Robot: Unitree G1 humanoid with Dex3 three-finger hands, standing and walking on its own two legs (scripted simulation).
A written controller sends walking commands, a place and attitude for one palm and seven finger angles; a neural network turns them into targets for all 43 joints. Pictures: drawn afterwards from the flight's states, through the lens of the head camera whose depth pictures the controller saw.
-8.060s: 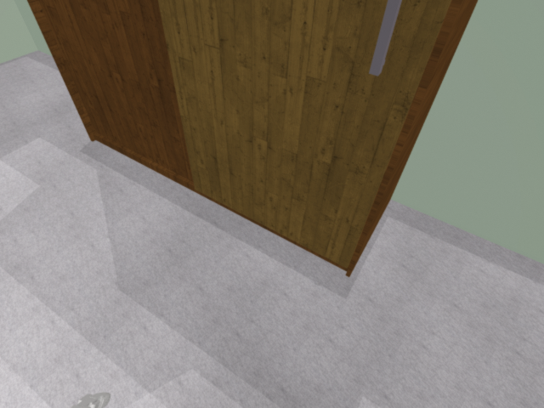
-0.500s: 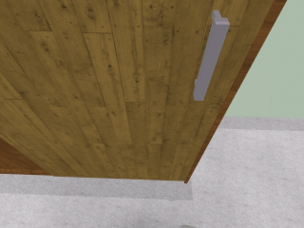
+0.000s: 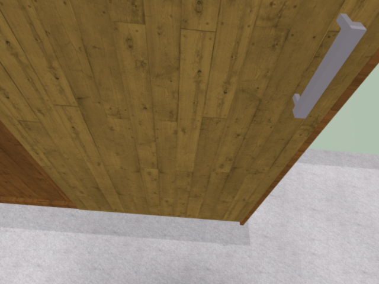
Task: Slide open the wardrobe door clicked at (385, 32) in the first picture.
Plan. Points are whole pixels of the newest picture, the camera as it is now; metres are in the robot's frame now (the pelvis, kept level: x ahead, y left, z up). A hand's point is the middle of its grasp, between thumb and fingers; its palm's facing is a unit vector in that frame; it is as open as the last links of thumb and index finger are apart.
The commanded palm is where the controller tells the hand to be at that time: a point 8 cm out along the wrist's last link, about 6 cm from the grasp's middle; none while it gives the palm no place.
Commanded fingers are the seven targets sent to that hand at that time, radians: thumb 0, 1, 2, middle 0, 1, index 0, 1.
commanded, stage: come to a stop and stand still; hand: right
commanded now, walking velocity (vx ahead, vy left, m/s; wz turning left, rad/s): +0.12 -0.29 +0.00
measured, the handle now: (319, 71) +0.46 -0.20 +0.23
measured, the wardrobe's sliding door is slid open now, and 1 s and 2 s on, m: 0.00 0.00 0.00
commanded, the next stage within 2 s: look again from close up in 1.24 s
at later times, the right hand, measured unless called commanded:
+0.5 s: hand out of the picture -0.04 -0.22 -0.18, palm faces +0.09 +0.98 -0.18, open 7.3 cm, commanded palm none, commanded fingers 0.00 -0.90 -0.90 0.20 0.30 0.20 0.30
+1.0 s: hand out of the picture +0.03 -0.23 -0.16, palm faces +0.01 +0.98 -0.19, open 7.2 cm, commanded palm none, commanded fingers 0.00 -0.90 -0.90 0.20 0.30 0.20 0.30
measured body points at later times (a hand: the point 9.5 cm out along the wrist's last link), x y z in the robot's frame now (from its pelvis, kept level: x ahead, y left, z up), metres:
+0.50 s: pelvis +0.00 -0.04 +0.00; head +0.01 -0.07 +0.45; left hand +0.07 +0.19 -0.13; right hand -0.05 -0.27 -0.16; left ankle -0.03 +0.11 -0.71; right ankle +0.00 -0.15 -0.73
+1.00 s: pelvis +0.01 -0.06 +0.02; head +0.02 -0.06 +0.47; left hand -0.02 +0.15 -0.15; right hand +0.03 -0.28 -0.15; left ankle -0.02 +0.06 -0.73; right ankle +0.00 -0.15 -0.73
